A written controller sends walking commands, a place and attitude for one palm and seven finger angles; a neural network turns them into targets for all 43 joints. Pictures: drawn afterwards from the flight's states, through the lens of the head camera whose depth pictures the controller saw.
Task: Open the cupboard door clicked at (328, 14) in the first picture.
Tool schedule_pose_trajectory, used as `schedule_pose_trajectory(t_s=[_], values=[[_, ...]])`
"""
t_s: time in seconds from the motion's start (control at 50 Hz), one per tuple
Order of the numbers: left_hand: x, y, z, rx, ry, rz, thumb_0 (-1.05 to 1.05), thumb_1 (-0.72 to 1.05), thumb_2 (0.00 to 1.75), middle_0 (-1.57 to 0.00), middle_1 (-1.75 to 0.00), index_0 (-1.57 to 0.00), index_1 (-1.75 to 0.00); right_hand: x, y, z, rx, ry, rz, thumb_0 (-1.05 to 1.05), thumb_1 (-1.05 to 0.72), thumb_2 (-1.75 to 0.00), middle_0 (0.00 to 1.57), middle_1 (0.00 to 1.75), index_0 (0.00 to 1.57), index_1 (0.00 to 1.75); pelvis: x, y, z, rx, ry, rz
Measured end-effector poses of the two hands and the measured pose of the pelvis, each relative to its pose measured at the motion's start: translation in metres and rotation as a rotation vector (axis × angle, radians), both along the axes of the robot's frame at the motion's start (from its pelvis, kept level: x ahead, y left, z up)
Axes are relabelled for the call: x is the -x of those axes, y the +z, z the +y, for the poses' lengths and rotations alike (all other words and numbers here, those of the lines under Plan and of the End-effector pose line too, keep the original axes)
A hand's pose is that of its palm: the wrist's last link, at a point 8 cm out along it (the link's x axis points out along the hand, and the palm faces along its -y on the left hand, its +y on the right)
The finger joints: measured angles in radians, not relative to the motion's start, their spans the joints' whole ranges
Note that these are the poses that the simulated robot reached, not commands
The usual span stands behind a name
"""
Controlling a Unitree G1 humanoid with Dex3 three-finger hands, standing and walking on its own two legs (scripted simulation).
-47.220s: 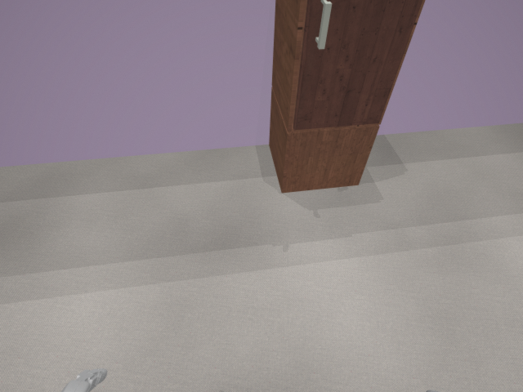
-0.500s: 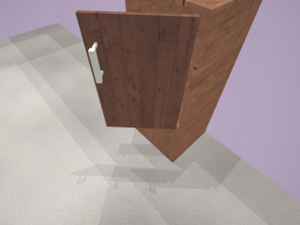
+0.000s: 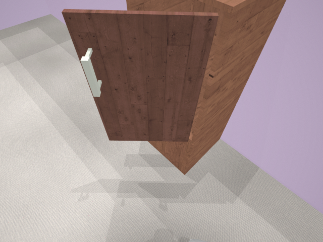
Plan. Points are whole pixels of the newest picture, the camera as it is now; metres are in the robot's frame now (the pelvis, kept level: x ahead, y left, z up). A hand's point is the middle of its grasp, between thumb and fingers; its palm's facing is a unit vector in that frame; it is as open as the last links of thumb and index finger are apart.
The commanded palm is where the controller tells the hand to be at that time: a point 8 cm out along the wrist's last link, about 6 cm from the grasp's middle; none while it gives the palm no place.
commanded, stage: come to a stop and stand still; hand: left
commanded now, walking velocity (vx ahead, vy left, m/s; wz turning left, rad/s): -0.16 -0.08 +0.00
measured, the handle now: (93, 73) +0.55 +0.23 +0.09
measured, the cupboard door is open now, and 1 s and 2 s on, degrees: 45 45 45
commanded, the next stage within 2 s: look again from close up in 0.78 s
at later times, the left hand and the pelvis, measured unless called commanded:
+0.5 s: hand out of the picture +0.04 +0.19 -0.18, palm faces +0.04 -0.98 -0.22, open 7.3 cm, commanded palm none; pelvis -0.01 +0.01 -0.01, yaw +1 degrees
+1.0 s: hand out of the picture +0.02 +0.19 -0.16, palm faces +0.01 -0.97 -0.24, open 7.4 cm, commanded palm none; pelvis +0.01 +0.01 +0.01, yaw +1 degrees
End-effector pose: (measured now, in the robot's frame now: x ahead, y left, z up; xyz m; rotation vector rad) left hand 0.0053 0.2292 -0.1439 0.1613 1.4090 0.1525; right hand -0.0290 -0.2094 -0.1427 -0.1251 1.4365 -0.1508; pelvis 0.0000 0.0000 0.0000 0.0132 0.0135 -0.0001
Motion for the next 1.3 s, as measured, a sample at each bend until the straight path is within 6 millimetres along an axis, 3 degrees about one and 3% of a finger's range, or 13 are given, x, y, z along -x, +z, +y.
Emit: schedule_pose_trajectory(t_s=[0.1, 0.22, 0.3, 0.4, 0.48, 0.64, 0.78, 0.88, 1.0, 1.16, 1.3], values=[[-0.057, 0.006, -0.007, -0.049, -0.018, -0.142, 0.00, 0.92, 0.90, -0.20, -0.30, -0.19, -0.30, -0.002, -0.015, -0.005, -0.050, -0.010, 0.069, 0.00, -0.91, -0.89, 0.20, 0.30, 0.20, 0.30, -0.014, -0.006, -0.014, -0.021, 0.006, -0.004], [-0.082, 0.011, -0.021, -0.048, -0.034, -0.201, 0.00, 0.92, 0.90, -0.20, -0.30, -0.19, -0.30, -0.037, -0.016, -0.020, -0.033, -0.016, 0.016, 0.00, -0.91, -0.89, 0.20, 0.30, 0.20, 0.30, -0.017, -0.004, -0.022, -0.013, 0.033, 0.002], [-0.077, 0.009, -0.024, -0.027, -0.010, -0.216, -0.01, 0.92, 0.90, -0.20, -0.30, -0.20, -0.30, -0.062, -0.006, -0.032, 0.013, 0.016, -0.050, 0.01, -0.93, -0.89, 0.20, 0.30, 0.20, 0.30, -0.009, -0.001, -0.020, -0.017, 0.033, 0.002], [-0.056, -0.003, -0.009, -0.005, 0.008, -0.194, -0.01, 0.92, 0.90, -0.20, -0.30, -0.20, -0.30, -0.079, 0.004, -0.035, 0.068, 0.041, -0.157, 0.01, -0.93, -0.89, 0.20, 0.30, 0.20, 0.30, 0.003, -0.006, -0.009, 0.000, 0.027, -0.009], [-0.031, -0.005, 0.007, -0.014, 0.005, -0.154, 0.00, 0.91, 0.90, -0.20, -0.30, -0.20, -0.30, -0.080, 0.007, -0.027, 0.074, 0.045, -0.226, 0.00, -0.92, -0.89, 0.20, 0.30, 0.20, 0.30, 0.008, -0.007, 0.004, 0.006, 0.017, -0.038], [0.015, 0.019, 0.039, -0.088, 0.007, -0.073, 0.00, 0.91, 0.90, -0.20, -0.30, -0.20, -0.30, -0.078, -0.005, 0.003, -0.009, 0.071, -0.260, 0.00, -0.94, -0.89, 0.20, 0.30, 0.20, 0.30, 0.013, -0.003, 0.022, -0.002, 0.011, -0.040], [0.035, 0.028, 0.041, -0.104, 0.020, 0.011, 0.00, 0.91, 0.90, -0.20, -0.30, -0.19, -0.30, -0.061, -0.010, 0.003, -0.031, 0.089, -0.178, 0.00, -0.94, -0.89, 0.20, 0.30, 0.20, 0.30, 0.008, 0.002, 0.021, -0.011, 0.011, -0.015], [0.026, 0.027, 0.027, -0.079, 0.019, 0.023, 0.00, 0.91, 0.90, -0.20, -0.30, -0.19, -0.30, -0.049, -0.011, 0.001, -0.040, 0.082, -0.110, 0.00, -0.92, -0.89, 0.20, 0.30, 0.20, 0.30, -0.001, 0.004, 0.016, -0.012, 0.013, -0.009], [-0.006, 0.020, 0.004, -0.035, -0.002, -0.018, 0.00, 0.91, 0.90, -0.20, -0.30, -0.19, -0.30, -0.044, -0.010, -0.002, -0.043, 0.067, -0.062, 0.00, -0.91, -0.89, 0.20, 0.30, 0.20, 0.30, -0.012, 0.005, 0.008, -0.012, 0.015, -0.010], [-0.043, 0.018, -0.005, -0.040, -0.015, -0.071, 0.01, 0.94, 0.90, -0.20, -0.30, -0.20, -0.30, -0.052, -0.008, -0.010, -0.040, 0.054, -0.039, 0.00, -0.91, -0.89, 0.20, 0.30, 0.20, 0.30, -0.026, 0.006, -0.006, -0.008, 0.019, -0.011], [-0.059, 0.018, -0.013, -0.041, -0.012, -0.087, 0.00, 0.93, 0.90, -0.20, -0.30, -0.20, -0.30, -0.064, -0.007, -0.018, -0.035, 0.056, -0.033, 0.00, -0.91, -0.89, 0.20, 0.30, 0.20, 0.30, -0.035, 0.006, -0.015, -0.006, 0.024, -0.007]])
